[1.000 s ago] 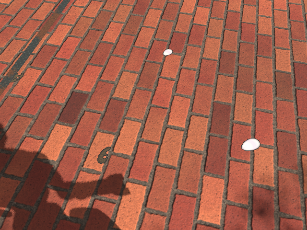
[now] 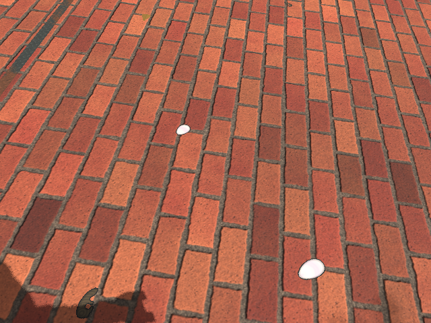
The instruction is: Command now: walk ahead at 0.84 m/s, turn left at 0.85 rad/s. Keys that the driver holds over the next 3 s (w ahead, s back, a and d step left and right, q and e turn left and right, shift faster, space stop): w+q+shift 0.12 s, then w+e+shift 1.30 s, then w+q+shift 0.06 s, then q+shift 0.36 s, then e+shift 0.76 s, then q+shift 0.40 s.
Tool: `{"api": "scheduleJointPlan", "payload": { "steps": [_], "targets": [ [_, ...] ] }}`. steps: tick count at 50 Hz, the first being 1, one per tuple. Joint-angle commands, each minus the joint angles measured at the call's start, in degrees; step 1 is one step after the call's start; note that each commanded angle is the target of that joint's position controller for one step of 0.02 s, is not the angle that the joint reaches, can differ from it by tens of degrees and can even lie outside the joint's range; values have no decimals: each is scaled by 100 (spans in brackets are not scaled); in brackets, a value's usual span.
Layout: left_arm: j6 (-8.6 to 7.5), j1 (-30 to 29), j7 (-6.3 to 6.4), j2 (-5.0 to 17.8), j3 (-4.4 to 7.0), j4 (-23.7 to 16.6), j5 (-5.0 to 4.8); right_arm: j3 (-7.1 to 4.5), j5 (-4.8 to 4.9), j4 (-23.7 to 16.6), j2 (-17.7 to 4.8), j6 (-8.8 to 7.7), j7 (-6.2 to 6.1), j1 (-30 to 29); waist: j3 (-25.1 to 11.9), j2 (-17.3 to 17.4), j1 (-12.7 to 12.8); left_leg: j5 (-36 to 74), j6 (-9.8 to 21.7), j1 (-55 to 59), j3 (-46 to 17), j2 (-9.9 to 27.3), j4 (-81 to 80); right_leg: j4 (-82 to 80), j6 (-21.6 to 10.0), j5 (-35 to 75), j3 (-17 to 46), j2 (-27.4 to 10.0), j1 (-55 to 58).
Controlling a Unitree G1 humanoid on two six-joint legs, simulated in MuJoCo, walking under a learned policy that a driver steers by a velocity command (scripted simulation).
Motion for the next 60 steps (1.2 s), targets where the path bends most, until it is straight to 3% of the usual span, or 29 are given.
{"api": "scheduleJointPlan", "payload": {
  "steps": [1, 3, 4, 5, 6, 7, 8, 9, 12, 17, 23, 25, 27, 28, 29, 30, 31, 32, 33, 36, 39, 44, 47, 48, 49, 50, 52, 56, 60],
  "targets": [
    [-5, -757, -98, 963, 231, -429, -78, -97, 54, -407, -521, -27, 23, -135, 744, -296, -375, -560, 345, 428, 651, -322, -214, -217, -1125, 1231, 331, -1317, -555],
    [56, -1094, -137, 995, 187, -499, -196, -474, 106, 93, -1162, -16, -54, 1717, -286, -16, -1492, -427, 758, 3305, 1305, -1372, -672, 2717, -878, 4651, -52, -936, -1397],
    [-12, -1244, -81, 422, -18, -679, -19, -708, 76, 553, -1797, 5, -101, 2849, -127, 1231, -1798, -502, 989, 4783, 197, -1310, -1086, 5356, -508, 1924, 343, -560, -3343],
    [-237, -774, -92, -374, -244, -1158, 43, -683, 44, 270, -2323, -71, -74, 2057, -590, 3142, -587, -2690, 1907, 5481, -3550, -288, -2864, 7503, -269, -1495, 1451, 634, -5496],
    [-463, -1400, -39, 328, -192, -1406, -104, -479, -11, -200, -1784, -310, 47, 1793, -1133, 1757, -874, -3880, 1916, 5409, -5252, 414, -4224, 7709, -438, -1124, 2702, 578, -5901],
    [-564, -1842, -10, 575, -153, -1455, -351, -391, -79, -79, -1428, -451, 76, 1869, -553, 914, -930, -3608, 1659, 5134, -5004, 703, -4441, 7519, -645, -500, 2587, 417, -6264],
    [-593, -1553, 21, 343, -220, -1268, -335, -335, -164, 40, -1291, -526, 67, 1790, -277, 451, -647, -3162, 1589, 4503, -4504, 762, -4168, 7157, -787, -100, 2574, 104, -6162],
    [-542, -1349, 52, 225, -258, -1118, -190, -224, -234, -16, -972, -566, 56, 1343, -131, 426, -406, -2671, 1409, 3748, -3783, 547, -3854, 6796, -866, 360, 2647, -202, -5731],
    [-194, -654, -93, 229, -216, -676, -211, -39, -346, -178, -552, -640, -42, 717, 157, 612, -26, -1360, 984, 2729, -2086, 27, -3910, 6220, -868, 1420, 2595, -528, -5135],
    [-106, -1749, -196, 33, -299, -827, -246, 19, -403, 125, -417, -783, -281, 1333, 859, 397, -494, 1352, 147, 3039, 17, -467, -4555, 4176, -720, 2944, 2443, 156, -5497],
    [-336, -1844, -526, 58, -226, -840, -280, -11, -445, 344, -869, -710, -580, 1342, 560, 684, -288, 5128, -622, 4207, 915, -446, -4364, 2130, -985, 3728, 1263, 1052, -4192],
    [-261, -1126, -510, 278, -117, -739, -351, -118, -488, 343, -1166, -553, -723, 1192, 119, 1087, 160, 7719, -728, 4756, 994, -230, -3229, 2278, -1111, 3236, 876, 1385, -3429],
    [-30, 1151, -396, 890, 152, -174, -350, -214, -611, 128, -1333, -472, -818, 342, -529, 1177, 1377, 9169, -719, 4034, 840, -122, -636, 2642, -1475, 2522, 1209, 1331, -1315],
    [89, 2924, -259, 894, 147, 336, -298, -219, -505, -105, -1280, -527, -701, -820, -613, 203, 2376, 5951, -735, 2727, 909, -774, 2644, 1841, -1977, 3244, 2153, 622, 102],
    [98, 2837, -247, 371, -104, 606, 40, 206, -517, -455, 296, -795, -358, -995, -196, -2207, 1514, -2334, -693, -127, 78, -2033, 5515, 2624, -2174, 2710, 2924, 690, 1096],
    [-66, 1483, -235, 334, -184, 28, 200, 416, -67, -786, 676, -1004, -180, 337, -1075, -2001, 236, -2545, -433, -1432, -1262, -1837, 6008, 1783, -3167, -232, 5958, -260, 1321],
    [-62, 1276, -192, 137, -151, -314, 120, 371, -13, -910, -25, -1184, -46, 16, -1022, -689, 499, -1742, -27, -1482, -1402, -1647, 5147, 237, -3212, -2311, 7040, -635, 926],
    [-139, 826, -182, 180, -154, -418, 77, 302, -51, -977, -268, -1227, 14, -206, -220, 651, -19, -1077, 228, -1149, -1296, -1372, 4022, -377, -2900, -2589, 7172, -709, -385],
    [-218, 231, -188, 250, -156, -627, 63, 290, -209, -877, -303, -1144, -31, -110, 157, 1159, -415, -741, 184, -632, -1329, -1127, 3333, -462, -2840, -2375, 7019, -542, -1576],
    [-259, -326, -68, 260, -180, -848, 18, 230, -366, -820, -572, -873, -280, -65, 738, 937, -683, -557, -300, 299, -1193, -727, 1885, -478, -2710, -893, 5718, 261, -3613],
    [-224, -103, 115, 338, -133, -748, -216, 358, -523, -1232, -227, -864, -381, -1114, 707, 314, -159, 861, -625, 1624, -672, -849, -487, -271, -2371, 417, 4360, 949, -4494],
    [-16, 491, 175, 279, -85, -502, -327, 138, -14, -1352, -389, -847, -362, -1482, 182, -431, 318, 1333, -920, 2306, -911, -1302, -2453, 739, -1831, -286, 4836, 876, -2914],
    [34, 151, 79, -33, -170, -715, -120, -223, 28, -947, -877, -951, -337, 523, -996, -446, -849, 314, -366, 4504, -1151, -737, -2183, 3414, -1293, 1095, 4476, 936, -2848],
    [-5, 333, 33, -741, -391, -934, 91, -301, -57, -719, -1309, -894, -345, 1728, -1933, 959, -1015, -970, -67, 6223, -2730, 339, -2262, 5548, -1168, -1113, 3808, 1207, -3914],
    [-108, 1002, 11, -650, -479, -1294, -408, -355, -304, -621, -1687, -892, -206, 1518, -2150, 3456, -403, -3631, 958, 6774, -6399, 1608, -3645, 7009, -1037, -1122, 3316, 1080, -5843],
    [-32, 579, 89, -115, -390, -1069, -475, -273, -326, -831, -982, -841, -217, 1034, -1162, 2028, -634, -4539, 865, 6131, -6008, 1298, -3864, 7546, -954, -388, 3187, 573, -6385],
    [48, -517, 40, 105, -311, -1243, -149, -186, -335, -625, -659, -744, -257, 925, -99, 213, -775, -1975, 498, 4841, -3632, 683, -3678, 7301, -930, 266, 2849, 245, -6156],
    [212, -769, -125, -109, -292, -1530, -273, -56, -283, -102, -183, -763, -195, 620, 387, 675, -320, -108, 322, 3759, -1694, 209, -3862, 6597, -936, 491, 2817, -245, -5778],
    [231, -1124, -212, -82, -350, -1718, -179, -114, -337, 151, -513, -771, -250, 469, 745, 479, -169, 938, 343, 3428, -564, 202, -4244, 5832, -792, 1386, 2683, -273, -5986]
  ]
}}
Next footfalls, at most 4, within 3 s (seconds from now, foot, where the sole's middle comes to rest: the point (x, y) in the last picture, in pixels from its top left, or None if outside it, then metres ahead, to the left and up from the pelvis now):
0.08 left None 0.18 0.16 -0.76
0.56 right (167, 275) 0.66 0.14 -0.76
0.94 left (127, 185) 1.01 0.32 -0.76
1.42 right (239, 151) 1.23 -0.11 -0.76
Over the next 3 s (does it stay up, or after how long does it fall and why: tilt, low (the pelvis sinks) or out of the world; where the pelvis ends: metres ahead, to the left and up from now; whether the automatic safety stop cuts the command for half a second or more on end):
stays up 1.44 -0.33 0.00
